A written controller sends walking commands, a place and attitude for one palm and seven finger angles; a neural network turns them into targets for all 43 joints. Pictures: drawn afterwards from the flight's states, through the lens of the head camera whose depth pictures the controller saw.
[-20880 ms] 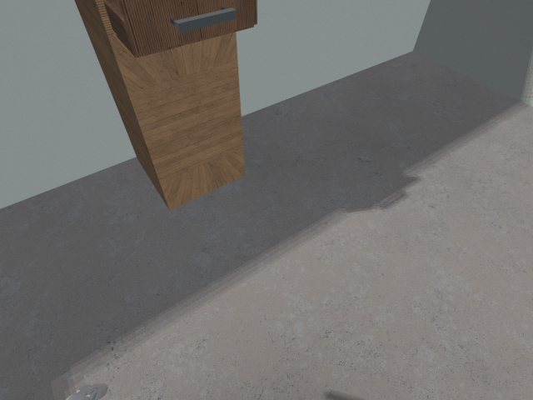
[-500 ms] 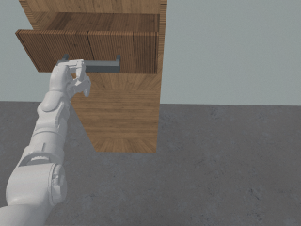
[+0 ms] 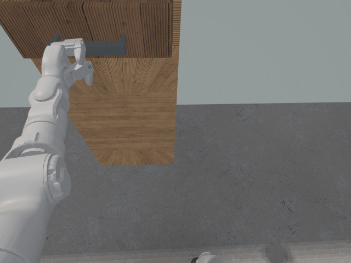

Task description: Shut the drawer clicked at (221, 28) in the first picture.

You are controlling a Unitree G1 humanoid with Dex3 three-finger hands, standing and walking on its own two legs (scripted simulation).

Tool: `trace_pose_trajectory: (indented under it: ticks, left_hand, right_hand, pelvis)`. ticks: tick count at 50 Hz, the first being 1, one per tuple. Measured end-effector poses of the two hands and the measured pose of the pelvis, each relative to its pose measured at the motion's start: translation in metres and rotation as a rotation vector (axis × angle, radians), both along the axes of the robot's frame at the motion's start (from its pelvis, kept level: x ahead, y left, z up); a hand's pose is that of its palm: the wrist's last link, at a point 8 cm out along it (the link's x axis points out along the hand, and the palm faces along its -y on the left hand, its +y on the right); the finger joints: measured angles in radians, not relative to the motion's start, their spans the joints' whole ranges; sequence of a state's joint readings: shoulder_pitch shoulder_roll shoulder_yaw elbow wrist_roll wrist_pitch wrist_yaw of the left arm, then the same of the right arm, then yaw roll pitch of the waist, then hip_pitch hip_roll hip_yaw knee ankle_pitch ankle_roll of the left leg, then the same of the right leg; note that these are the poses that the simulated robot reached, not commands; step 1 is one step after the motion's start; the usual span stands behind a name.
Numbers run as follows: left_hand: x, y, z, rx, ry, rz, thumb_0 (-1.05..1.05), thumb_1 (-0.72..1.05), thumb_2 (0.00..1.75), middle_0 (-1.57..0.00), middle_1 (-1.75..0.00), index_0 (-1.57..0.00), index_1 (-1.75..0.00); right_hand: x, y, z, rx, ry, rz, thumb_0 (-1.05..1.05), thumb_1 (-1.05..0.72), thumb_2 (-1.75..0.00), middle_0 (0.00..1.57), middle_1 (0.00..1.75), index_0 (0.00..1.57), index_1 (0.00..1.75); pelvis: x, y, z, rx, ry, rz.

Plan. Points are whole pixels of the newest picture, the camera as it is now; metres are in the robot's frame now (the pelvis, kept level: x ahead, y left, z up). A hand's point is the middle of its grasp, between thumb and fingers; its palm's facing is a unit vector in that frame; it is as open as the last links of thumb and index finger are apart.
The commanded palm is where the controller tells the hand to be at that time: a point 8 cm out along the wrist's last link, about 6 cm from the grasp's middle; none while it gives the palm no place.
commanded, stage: push the drawer shut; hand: left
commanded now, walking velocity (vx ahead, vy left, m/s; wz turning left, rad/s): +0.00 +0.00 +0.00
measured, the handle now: (89, 42) +0.59 +0.16 +0.15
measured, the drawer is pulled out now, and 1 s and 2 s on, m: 0.06 0.00 0.00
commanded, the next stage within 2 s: pull the fist back off the drawer in 0.72 s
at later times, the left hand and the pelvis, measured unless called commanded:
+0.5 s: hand (93, 48) +0.57 +0.15 +0.15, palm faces -0.02 -1.00 +0.00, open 3.6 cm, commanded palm +0.57 +0.20 +0.15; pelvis +0.01 +0.00 +0.00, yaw +0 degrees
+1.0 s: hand (92, 47) +0.57 +0.16 +0.15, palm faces -0.01 -1.00 -0.01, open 3.3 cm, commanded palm +0.58 +0.19 +0.15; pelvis -0.01 +0.01 -0.01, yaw +1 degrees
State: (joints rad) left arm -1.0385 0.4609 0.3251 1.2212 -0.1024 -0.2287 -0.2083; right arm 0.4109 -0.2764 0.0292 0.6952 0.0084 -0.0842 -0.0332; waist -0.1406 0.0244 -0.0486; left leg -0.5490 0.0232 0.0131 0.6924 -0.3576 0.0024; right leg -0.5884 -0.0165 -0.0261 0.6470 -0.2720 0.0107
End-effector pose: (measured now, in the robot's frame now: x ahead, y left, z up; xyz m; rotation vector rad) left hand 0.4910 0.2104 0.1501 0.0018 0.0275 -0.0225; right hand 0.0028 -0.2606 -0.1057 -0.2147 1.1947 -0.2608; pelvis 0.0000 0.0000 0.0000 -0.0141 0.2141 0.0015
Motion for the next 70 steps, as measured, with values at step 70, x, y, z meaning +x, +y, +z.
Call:
trace_pose_trajectory:
  ticks: [70]
  left_hand:
    - [0.057, -0.017, -0.005, -0.009, 0.013, -0.005, 0.01, 0.93, 0.95, -1.4, -1.6, -1.4, -1.6]
  right_hand:
    - [-0.067, 0.014, 0.007, 0.022, 0.211, -0.086, 0.0, -0.9, -0.9, 0.2, 0.3, 0.21, 0.3]
  pelvis:
    - [0.006, 0.005, -0.007, -0.016, 0.106, -0.023]
